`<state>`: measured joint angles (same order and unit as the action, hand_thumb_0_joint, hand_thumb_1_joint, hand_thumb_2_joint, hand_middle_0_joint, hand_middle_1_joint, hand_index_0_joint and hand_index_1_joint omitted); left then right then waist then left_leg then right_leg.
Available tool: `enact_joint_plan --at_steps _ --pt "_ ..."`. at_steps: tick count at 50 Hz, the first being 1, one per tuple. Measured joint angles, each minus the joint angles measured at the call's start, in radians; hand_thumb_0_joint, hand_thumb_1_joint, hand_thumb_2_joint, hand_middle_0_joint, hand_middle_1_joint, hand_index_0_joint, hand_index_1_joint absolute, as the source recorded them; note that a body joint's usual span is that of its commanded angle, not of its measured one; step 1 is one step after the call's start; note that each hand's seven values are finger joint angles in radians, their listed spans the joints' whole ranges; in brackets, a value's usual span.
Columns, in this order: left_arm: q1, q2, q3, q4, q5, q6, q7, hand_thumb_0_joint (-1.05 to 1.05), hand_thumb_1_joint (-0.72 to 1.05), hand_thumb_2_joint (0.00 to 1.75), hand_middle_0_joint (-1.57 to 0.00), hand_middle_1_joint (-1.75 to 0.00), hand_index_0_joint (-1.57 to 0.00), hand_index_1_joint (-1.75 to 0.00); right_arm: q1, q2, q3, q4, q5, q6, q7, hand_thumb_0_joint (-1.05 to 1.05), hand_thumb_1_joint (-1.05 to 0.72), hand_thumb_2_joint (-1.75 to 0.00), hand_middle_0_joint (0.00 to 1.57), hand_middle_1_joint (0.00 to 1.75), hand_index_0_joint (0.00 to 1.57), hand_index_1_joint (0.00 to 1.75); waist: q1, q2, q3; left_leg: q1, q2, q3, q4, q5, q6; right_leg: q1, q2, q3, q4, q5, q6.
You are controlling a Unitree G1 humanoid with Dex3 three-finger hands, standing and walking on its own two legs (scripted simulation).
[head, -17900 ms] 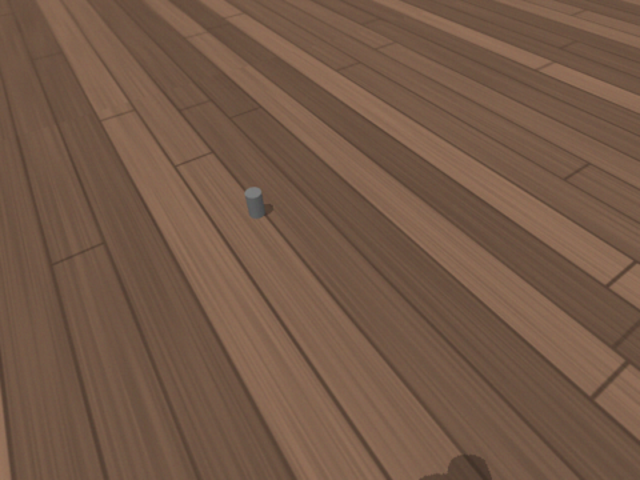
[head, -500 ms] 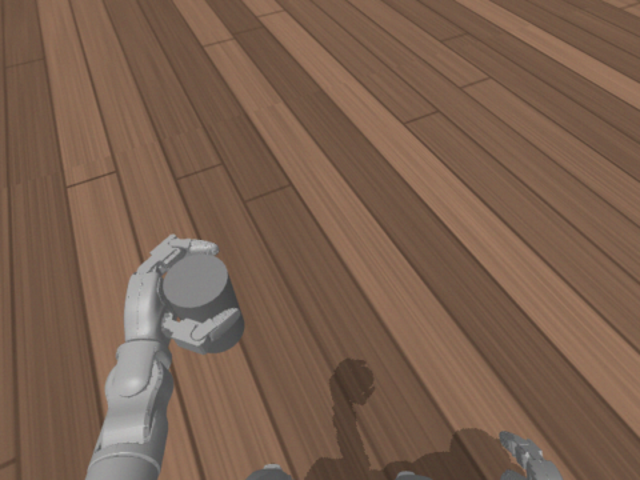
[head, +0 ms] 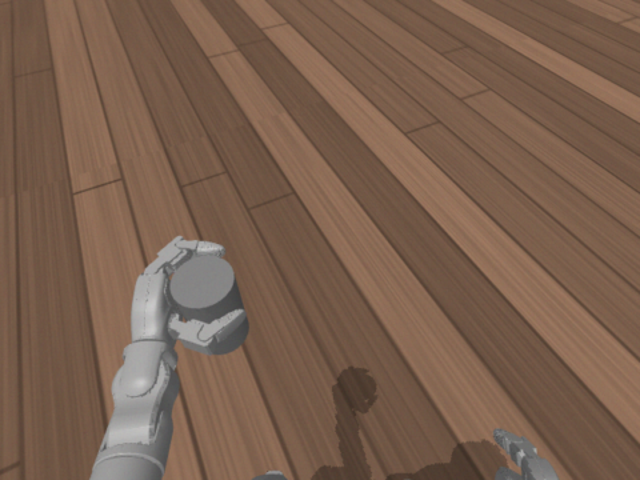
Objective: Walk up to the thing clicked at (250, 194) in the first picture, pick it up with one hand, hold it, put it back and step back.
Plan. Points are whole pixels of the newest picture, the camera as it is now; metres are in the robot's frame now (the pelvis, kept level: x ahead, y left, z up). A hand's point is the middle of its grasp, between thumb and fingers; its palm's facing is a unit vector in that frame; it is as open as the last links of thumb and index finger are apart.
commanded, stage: hold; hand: left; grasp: from the side
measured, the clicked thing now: (213, 307) +0.32 +0.16 +0.02
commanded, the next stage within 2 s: crouch in 1.92 s
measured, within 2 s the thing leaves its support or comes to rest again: neither
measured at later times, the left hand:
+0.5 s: hand (211, 300) +0.32 +0.16 +0.05, palm faces +0.09 -1.00 -0.01, open 10.3 cm
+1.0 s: hand (211, 302) +0.31 +0.16 +0.06, palm faces +0.08 -1.00 -0.01, open 10.3 cm
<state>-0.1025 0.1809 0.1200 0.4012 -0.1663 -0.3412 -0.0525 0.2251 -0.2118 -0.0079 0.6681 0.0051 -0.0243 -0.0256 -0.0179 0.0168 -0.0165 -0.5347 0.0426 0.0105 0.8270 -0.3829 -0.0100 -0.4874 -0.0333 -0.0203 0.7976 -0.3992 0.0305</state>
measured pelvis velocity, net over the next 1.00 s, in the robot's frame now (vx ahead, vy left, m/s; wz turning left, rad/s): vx -0.01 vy -0.01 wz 0.00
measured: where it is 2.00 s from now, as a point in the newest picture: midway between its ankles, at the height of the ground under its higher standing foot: outside the picture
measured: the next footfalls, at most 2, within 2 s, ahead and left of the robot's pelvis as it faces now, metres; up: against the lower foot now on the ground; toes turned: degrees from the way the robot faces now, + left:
none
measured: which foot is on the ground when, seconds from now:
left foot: down 0.00-1.00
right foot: down 0.00-1.00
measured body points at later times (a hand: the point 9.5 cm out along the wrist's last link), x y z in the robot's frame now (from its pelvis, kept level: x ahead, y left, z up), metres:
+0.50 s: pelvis +0.00 +0.00 +0.00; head +0.03 +0.00 +0.45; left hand +0.31 +0.21 +0.06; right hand +0.14 -0.25 -0.11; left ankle +0.02 +0.12 -0.70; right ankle +0.00 -0.14 -0.70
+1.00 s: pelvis -0.01 -0.01 +0.00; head +0.03 -0.01 +0.45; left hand +0.30 +0.21 +0.06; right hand +0.13 -0.25 -0.11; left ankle +0.02 +0.12 -0.70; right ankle +0.00 -0.14 -0.70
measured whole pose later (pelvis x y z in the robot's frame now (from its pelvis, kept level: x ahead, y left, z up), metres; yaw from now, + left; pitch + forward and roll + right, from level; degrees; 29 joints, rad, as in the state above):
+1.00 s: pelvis -0.01 -0.01 +0.00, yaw +0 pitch +4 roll -1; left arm -0.10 0.17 0.13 0.41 -0.17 -0.37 -0.07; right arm 0.22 -0.22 -0.01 0.67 0.01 -0.03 -0.03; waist -0.02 0.01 -0.01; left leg -0.52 0.04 0.01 0.81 -0.36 -0.02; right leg -0.48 -0.03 -0.02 0.79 -0.39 0.02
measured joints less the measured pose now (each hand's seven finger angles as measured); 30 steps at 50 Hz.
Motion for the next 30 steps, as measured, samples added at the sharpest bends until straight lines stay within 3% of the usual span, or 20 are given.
enact_joint_plan --at_steps 30 --pt "0.003 -0.008 0.003 0.011 0.003 -0.016 -0.003 0.01 -0.4 1.1 -0.7 -1.04 -0.68 -1.04 -0.011 -0.004 -0.002 -0.001 -0.001 -0.007 0.008 0.01 -0.91 -0.9 0.2 0.3 0.2 0.3 0.0 -0.001 0.004 0.01 0.001 -0.007 -0.013 0.012 -0.008 0.007 0.002 -0.006 -0.002 0.004 -0.008"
